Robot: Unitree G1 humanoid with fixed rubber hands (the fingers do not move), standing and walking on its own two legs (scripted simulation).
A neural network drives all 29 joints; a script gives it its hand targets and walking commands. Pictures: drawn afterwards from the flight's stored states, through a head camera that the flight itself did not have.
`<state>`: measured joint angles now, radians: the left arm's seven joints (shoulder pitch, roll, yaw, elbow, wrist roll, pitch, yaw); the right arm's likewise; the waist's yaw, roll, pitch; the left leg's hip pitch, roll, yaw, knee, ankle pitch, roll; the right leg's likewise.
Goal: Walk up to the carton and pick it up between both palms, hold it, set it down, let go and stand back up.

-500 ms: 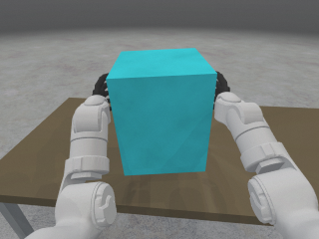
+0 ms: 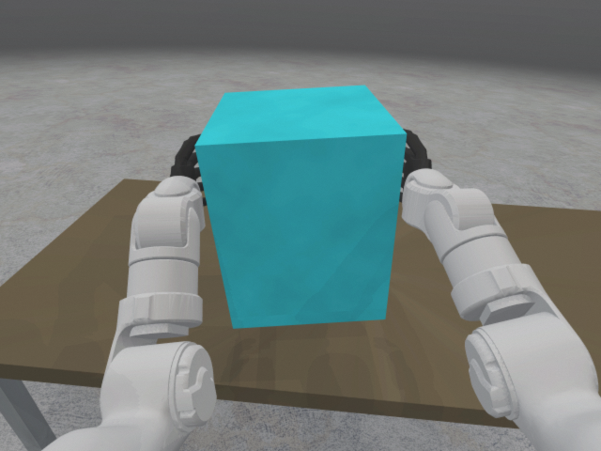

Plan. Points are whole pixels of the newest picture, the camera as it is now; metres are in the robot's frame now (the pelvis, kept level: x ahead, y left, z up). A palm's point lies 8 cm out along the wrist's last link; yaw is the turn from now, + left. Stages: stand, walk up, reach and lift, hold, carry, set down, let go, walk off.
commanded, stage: hold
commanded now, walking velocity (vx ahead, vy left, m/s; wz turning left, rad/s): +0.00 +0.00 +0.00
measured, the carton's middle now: (301, 201) +0.39 +0.00 +0.23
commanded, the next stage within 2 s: none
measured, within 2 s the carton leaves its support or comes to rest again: neither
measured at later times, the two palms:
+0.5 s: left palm (185, 183) +0.37 +0.15 +0.27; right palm (416, 180) +0.36 -0.14 +0.28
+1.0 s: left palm (188, 183) +0.37 +0.14 +0.27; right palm (419, 180) +0.36 -0.15 +0.28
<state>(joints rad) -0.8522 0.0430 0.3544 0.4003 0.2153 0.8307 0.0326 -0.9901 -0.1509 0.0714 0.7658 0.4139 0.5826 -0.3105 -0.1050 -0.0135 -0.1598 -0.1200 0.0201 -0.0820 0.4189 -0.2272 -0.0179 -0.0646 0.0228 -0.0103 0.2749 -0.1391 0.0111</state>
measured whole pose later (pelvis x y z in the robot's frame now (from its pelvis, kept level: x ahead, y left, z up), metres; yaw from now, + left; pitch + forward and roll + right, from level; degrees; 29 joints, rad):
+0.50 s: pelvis +0.00 +0.00 +0.00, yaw +0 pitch -4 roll -2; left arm -0.92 0.05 0.39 0.51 0.23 0.81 0.03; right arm -1.04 -0.14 0.02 0.85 0.37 0.58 -0.30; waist -0.08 -0.01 -0.17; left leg -0.12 0.02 -0.08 0.40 -0.21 -0.02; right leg -0.07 0.02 0.00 0.27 -0.13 0.01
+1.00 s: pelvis +0.00 +0.00 +0.00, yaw +0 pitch -4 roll -2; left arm -0.89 0.04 0.37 0.45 0.22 0.81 0.04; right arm -1.01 -0.15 0.03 0.78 0.40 0.59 -0.31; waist -0.09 0.00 -0.17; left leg -0.12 0.02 -0.08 0.42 -0.23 -0.01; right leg -0.07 0.02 0.01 0.28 -0.14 0.01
